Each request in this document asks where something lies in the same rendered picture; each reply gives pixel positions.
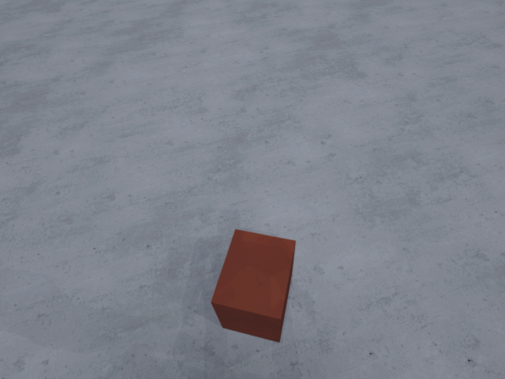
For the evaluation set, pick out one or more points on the carton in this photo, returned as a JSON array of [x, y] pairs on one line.
[[253, 286]]

